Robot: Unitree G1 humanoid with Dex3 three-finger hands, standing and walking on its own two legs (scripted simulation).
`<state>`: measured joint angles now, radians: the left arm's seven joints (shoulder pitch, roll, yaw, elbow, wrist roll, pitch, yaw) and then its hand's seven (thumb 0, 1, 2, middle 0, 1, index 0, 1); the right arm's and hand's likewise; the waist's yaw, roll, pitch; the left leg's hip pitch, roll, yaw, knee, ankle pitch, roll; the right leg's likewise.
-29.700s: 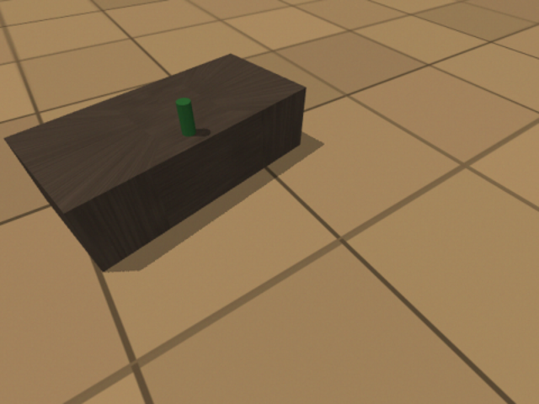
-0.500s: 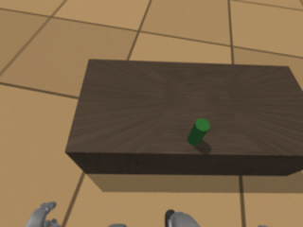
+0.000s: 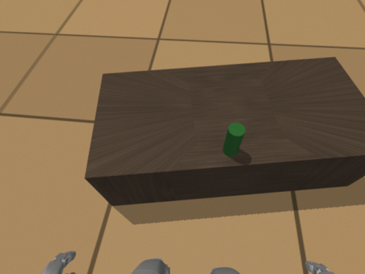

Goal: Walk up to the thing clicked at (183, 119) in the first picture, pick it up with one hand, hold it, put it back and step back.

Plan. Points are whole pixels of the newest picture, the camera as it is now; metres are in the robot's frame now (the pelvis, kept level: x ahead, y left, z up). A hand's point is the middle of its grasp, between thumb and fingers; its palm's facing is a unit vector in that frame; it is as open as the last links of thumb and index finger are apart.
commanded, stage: step back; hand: right
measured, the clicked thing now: (233, 140) +0.60 -0.19 -0.29
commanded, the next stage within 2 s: none
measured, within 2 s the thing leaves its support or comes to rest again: neither
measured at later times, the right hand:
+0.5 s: hand out of the picture -0.02 -0.25 -0.11, palm faces -0.08 +0.88 -0.47, open 7.4 cm
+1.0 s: hand out of the picture -0.18 -0.33 -0.15, palm faces -0.04 +0.92 -0.38, open 7.4 cm
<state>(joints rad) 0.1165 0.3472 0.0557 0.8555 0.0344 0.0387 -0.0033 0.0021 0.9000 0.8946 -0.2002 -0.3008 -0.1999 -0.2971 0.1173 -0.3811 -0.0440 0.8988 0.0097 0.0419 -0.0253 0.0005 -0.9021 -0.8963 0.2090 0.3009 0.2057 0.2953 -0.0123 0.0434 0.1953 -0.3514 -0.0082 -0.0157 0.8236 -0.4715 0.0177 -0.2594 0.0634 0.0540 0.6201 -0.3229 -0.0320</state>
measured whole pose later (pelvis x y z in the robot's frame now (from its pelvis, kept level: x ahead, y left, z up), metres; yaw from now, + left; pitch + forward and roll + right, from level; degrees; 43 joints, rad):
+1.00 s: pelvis -0.26 -0.05 +0.01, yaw +0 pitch -1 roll +2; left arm 0.19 0.35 0.07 0.79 0.05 0.06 0.00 0.00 0.90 0.89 -0.20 -0.30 -0.20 -0.30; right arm 0.22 -0.42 -0.04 0.87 0.00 0.03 -0.04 0.00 -0.90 -0.90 0.21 0.30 0.20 0.30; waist 0.02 0.03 0.12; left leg -0.45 -0.10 -0.11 1.09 -0.46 -0.02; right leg -0.31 -0.02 0.01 0.61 -0.28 -0.02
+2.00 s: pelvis -0.53 -0.10 +0.01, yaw +7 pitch -3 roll +1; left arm 0.25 0.42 0.07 0.96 0.03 0.02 -0.02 0.00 0.90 0.89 -0.20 -0.30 -0.20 -0.30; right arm 0.29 -0.36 -0.05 0.99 -0.05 0.00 0.02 0.00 -0.90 -0.90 0.21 0.30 0.21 0.30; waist 0.00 -0.02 0.03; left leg -0.18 -0.02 -0.03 0.56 -0.33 0.03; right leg -0.40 -0.03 0.01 0.89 -0.45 -0.01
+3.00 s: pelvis -0.46 -0.08 +0.02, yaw +6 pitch -3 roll +0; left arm 0.10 0.35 -0.01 1.11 0.01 -0.03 -0.01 0.00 0.90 0.89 -0.20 -0.30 -0.20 -0.30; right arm 0.06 -0.34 -0.01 1.11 0.00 -0.02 0.02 0.00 -0.90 -0.90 0.21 0.30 0.20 0.30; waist 0.00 0.00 0.06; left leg -0.17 0.02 0.04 0.40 -0.18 0.00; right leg -0.09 -0.04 0.00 0.38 -0.23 0.04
